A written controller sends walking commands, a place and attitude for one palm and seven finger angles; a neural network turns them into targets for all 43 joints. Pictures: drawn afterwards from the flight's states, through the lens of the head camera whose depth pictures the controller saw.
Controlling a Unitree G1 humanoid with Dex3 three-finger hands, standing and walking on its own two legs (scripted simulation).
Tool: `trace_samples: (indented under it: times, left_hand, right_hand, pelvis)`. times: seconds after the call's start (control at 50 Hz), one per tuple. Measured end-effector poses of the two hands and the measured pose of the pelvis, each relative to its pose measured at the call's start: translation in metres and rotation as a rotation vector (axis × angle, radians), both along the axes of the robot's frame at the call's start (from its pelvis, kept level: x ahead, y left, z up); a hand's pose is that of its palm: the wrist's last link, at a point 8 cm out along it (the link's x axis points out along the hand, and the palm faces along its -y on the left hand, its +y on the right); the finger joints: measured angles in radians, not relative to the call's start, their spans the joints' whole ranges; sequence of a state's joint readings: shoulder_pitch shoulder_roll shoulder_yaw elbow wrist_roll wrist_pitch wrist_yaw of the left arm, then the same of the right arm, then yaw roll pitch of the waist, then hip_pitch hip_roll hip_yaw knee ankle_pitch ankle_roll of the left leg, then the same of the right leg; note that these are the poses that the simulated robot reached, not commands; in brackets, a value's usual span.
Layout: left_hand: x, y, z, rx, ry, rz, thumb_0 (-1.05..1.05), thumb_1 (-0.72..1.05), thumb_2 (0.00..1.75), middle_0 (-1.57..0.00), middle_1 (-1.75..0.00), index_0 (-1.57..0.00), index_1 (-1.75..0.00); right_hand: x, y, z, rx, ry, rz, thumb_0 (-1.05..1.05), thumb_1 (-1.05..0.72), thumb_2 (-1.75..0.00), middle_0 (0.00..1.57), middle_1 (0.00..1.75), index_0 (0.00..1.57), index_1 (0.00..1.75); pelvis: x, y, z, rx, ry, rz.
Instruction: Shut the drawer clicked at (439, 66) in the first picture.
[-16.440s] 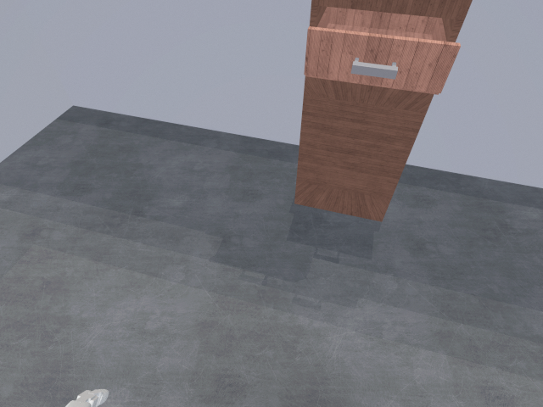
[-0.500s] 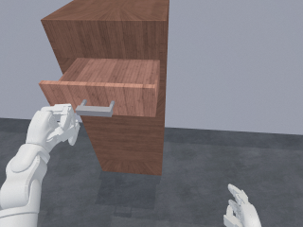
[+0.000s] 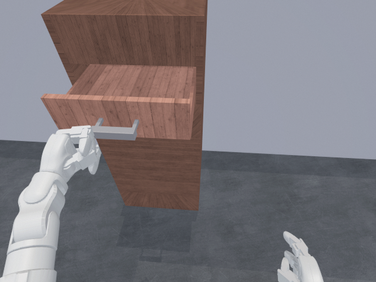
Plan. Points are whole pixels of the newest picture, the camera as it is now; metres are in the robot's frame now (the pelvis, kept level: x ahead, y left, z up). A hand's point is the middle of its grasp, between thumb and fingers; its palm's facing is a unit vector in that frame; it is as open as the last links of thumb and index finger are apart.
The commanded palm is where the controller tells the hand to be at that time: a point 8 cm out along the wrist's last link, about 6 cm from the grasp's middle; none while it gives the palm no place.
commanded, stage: bring the fist close to the handle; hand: left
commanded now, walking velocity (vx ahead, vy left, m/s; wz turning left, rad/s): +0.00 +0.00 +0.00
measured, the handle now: (115, 127) +0.46 +0.24 +0.07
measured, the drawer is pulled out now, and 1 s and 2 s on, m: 0.18 0.18 0.11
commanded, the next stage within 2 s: push the drawer shut in 1.10 s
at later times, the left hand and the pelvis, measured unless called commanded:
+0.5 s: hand (111, 154) +0.35 +0.21 +0.10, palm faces +0.01 -1.00 -0.03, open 3.3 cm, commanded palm +0.33 +0.26 +0.09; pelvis +0.00 +0.00 -0.01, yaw -1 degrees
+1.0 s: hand (120, 152) +0.38 +0.20 +0.07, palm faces +0.00 -1.00 -0.03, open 3.3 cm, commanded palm +0.35 +0.25 +0.08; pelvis +0.00 +0.00 -0.02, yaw -1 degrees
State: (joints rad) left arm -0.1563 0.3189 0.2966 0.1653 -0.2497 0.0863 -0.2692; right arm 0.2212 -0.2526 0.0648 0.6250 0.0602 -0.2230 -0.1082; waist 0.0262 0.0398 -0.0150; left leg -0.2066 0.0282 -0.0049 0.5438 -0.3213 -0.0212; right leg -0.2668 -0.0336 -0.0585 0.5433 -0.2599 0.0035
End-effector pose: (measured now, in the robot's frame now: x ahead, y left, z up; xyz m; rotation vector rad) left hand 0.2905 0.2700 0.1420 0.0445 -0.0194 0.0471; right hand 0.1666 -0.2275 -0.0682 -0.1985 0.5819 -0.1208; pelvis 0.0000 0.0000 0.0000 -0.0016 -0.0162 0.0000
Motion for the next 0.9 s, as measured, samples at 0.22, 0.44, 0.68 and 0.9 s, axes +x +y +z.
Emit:
trace_samples:
  times: [0.22, 0.44, 0.68, 0.9]
  left_hand:
    - [0.016, 0.0, -0.019, -0.008, 0.013, -0.015, 0.02, 0.9, 0.9, -1.4, -1.6, -1.4, -1.6]
    - [0.033, -0.01, -0.037, -0.009, 0.006, -0.033, 0.02, 0.9, 0.9, -1.4, -1.6, -1.4, -1.6]
    - [0.062, -0.012, -0.061, -0.013, 0.021, -0.033, 0.02, 0.9, 0.9, -1.4, -1.6, -1.4, -1.6]
    - [0.068, -0.016, -0.067, -0.007, -0.008, -0.051, 0.02, 0.9, 0.91, -1.4, -1.6, -1.4, -1.6]
  right_hand:
    - [-0.018, -0.009, -0.01, -0.016, 0.076, -0.044, 0.02, -0.9, -0.9, 0.2, 0.3, 0.2, 0.3]
    - [-0.035, -0.011, -0.023, -0.019, 0.159, -0.065, 0.02, -0.9, -0.9, 0.2, 0.3, 0.2, 0.3]
    - [-0.057, -0.018, -0.038, -0.027, 0.263, -0.088, 0.01, -0.91, -0.9, 0.2, 0.3, 0.2, 0.3]
    - [-0.083, -0.024, -0.049, -0.022, 0.358, -0.126, 0.01, -0.91, -0.9, 0.2, 0.3, 0.2, 0.3]
  pelvis:
    - [0.005, 0.003, -0.001, 0.0, 0.03, -0.009]
    - [0.004, 0.005, -0.005, 0.001, 0.065, -0.011]
    - [0.0, 0.004, -0.012, 0.002, 0.119, -0.012]
    - [0.0, 0.005, -0.017, 0.0, 0.15, -0.02]
